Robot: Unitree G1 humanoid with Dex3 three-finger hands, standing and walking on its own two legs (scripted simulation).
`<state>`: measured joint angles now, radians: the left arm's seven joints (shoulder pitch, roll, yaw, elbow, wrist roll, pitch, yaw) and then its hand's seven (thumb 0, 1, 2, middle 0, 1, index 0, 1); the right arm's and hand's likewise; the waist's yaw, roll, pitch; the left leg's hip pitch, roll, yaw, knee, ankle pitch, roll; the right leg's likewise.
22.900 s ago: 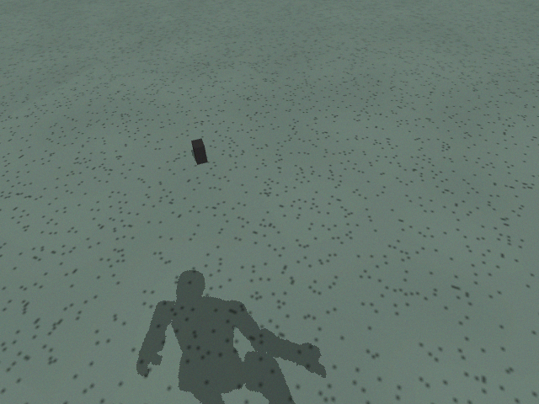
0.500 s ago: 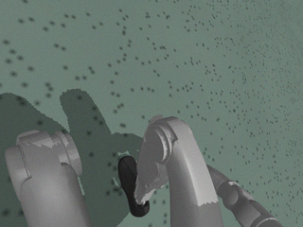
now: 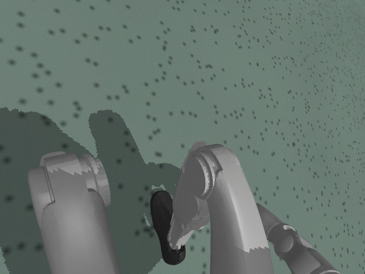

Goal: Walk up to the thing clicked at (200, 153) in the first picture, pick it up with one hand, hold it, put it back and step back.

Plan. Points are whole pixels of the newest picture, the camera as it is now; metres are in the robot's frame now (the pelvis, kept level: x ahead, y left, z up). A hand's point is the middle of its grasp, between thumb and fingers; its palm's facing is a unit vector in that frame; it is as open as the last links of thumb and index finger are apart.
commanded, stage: rise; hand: left
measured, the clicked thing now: out of the picture +0.37 +0.40 -0.21
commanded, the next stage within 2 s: home in 0.18 s
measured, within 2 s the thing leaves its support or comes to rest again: rests again in 0.14 s
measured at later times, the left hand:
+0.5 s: hand out of the picture +0.21 +0.55 +0.00, palm faces +0.70 -0.56 -0.45, open 16.8 cm
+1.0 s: hand out of the picture +0.17 +0.39 +0.18, palm faces +0.52 -0.66 -0.54, open 16.7 cm
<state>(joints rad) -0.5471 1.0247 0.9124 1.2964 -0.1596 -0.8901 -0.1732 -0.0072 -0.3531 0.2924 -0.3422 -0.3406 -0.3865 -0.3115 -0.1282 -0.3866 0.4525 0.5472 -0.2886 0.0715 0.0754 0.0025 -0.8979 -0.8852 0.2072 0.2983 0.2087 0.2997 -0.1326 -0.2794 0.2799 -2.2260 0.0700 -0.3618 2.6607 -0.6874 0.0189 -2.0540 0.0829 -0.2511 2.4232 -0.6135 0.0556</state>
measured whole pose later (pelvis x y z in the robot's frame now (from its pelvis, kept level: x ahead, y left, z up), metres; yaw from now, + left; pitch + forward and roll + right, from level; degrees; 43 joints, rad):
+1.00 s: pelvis +0.05 -0.01 +0.27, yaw +14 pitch +28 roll -4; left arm 0.10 0.45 0.41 0.41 -0.02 0.10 0.14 0.00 -0.41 0.13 -0.07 -0.08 -0.08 -0.08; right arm 0.06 -0.24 0.02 0.55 0.04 0.03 -0.07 0.01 -0.90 -0.90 0.20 0.30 0.21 0.30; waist -0.01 0.00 -0.16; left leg -1.57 0.06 -0.06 1.69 -0.61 -0.01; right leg -1.50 -0.01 -0.07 1.64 -0.63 0.00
